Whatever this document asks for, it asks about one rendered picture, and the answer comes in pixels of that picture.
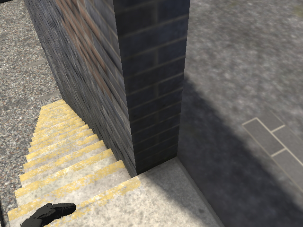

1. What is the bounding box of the robot left hand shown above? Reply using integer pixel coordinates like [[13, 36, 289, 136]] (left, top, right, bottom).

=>
[[20, 202, 77, 227]]

